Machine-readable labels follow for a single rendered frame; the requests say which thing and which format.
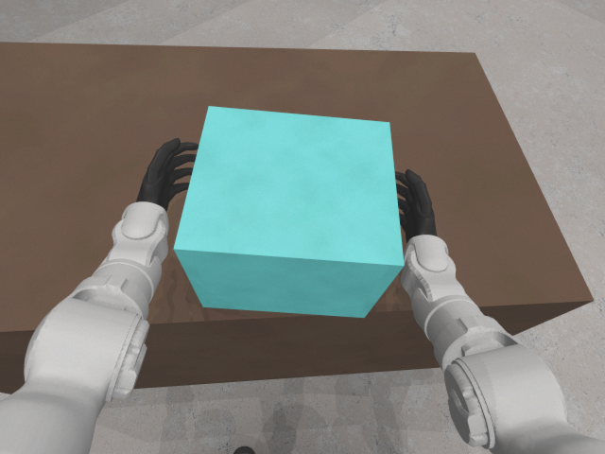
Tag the pedestal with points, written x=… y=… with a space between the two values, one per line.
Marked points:
x=80 y=124

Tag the carton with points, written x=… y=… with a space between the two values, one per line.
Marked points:
x=291 y=213

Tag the left robot hand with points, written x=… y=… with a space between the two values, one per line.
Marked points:
x=157 y=186

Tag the right robot hand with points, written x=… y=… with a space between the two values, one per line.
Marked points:
x=418 y=218

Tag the robot right upper arm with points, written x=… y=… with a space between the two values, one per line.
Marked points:
x=506 y=401

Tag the robot left upper arm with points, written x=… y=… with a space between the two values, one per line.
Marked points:
x=89 y=354

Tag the left robot forearm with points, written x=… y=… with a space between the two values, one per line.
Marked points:
x=129 y=275

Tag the right robot forearm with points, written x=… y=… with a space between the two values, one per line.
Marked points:
x=449 y=318

